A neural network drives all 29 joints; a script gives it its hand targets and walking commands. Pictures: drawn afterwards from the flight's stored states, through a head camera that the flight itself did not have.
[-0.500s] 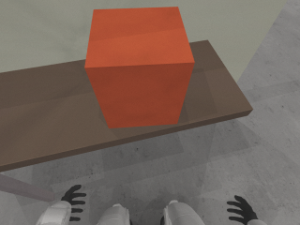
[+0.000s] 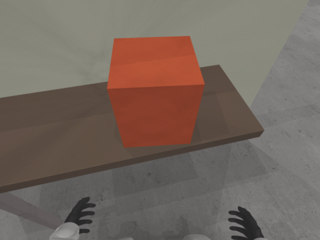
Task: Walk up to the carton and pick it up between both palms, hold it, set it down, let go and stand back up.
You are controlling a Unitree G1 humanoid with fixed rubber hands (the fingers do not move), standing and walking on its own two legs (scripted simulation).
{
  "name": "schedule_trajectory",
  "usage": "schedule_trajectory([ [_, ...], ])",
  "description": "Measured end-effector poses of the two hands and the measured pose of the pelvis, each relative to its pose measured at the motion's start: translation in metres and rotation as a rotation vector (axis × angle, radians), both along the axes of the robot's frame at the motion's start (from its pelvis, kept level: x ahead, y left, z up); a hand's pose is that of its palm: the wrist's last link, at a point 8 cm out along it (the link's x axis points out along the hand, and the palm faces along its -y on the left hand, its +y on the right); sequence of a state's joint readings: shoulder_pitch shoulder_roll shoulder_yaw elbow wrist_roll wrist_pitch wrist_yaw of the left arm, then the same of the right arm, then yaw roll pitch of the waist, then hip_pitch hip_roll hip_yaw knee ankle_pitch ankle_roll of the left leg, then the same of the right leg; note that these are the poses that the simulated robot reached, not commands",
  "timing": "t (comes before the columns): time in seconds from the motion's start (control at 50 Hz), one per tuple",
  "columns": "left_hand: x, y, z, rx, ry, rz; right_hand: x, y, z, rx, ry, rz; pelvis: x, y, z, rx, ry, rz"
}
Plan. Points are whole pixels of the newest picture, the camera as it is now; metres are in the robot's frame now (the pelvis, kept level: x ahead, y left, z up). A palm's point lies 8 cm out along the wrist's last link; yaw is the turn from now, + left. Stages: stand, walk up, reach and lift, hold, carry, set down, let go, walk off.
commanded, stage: reach and lift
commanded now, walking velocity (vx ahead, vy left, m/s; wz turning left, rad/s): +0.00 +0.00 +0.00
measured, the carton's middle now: (154, 94) +0.49 +0.01 +0.06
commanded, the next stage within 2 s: none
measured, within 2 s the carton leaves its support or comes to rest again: neither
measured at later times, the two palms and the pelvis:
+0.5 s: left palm (75, 213) +0.19 +0.21 -0.05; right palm (257, 216) +0.17 -0.23 -0.05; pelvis +0.04 -0.01 +0.02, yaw +0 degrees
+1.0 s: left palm (73, 190) +0.23 +0.21 +0.00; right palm (253, 181) +0.24 -0.23 +0.00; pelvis +0.05 +0.00 +0.02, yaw +1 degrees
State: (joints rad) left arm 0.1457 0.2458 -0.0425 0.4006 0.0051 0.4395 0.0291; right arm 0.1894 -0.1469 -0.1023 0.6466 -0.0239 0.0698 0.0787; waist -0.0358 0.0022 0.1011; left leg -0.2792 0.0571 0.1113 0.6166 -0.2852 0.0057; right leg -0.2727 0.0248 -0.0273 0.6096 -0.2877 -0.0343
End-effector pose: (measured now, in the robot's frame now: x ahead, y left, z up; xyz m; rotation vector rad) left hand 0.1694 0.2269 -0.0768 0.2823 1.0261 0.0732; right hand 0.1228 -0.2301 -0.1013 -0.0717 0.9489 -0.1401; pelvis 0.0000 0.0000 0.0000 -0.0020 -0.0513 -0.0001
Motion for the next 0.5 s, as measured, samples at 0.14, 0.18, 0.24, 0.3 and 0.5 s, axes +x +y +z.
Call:
schedule_trajectory([
  [0.14,0.018,-0.015,0.016,-0.044,-0.081,0.006,0.005,-0.005,0.024,-0.021,-0.069,0.010,0.009,-0.003,0.011,0.011,-0.019,-0.009],
  [0.18,0.020,-0.018,0.018,-0.053,-0.095,0.014,0.008,-0.008,0.029,-0.025,-0.082,0.014,0.012,-0.004,0.013,0.012,-0.022,-0.010],
  [0.24,0.021,-0.022,0.020,-0.062,-0.119,0.022,0.014,-0.013,0.036,-0.037,-0.101,0.021,0.017,-0.005,0.015,0.013,-0.021,-0.008],
  [0.3,0.022,-0.023,0.021,-0.068,-0.145,0.028,0.020,-0.016,0.041,-0.045,-0.126,0.021,0.022,-0.006,0.016,0.014,-0.019,-0.006],
  [0.5,0.025,-0.014,0.029,-0.070,-0.254,0.062,0.043,-0.001,0.050,-0.010,-0.218,0.034,0.038,-0.008,0.020,0.011,0.002,0.005],
])
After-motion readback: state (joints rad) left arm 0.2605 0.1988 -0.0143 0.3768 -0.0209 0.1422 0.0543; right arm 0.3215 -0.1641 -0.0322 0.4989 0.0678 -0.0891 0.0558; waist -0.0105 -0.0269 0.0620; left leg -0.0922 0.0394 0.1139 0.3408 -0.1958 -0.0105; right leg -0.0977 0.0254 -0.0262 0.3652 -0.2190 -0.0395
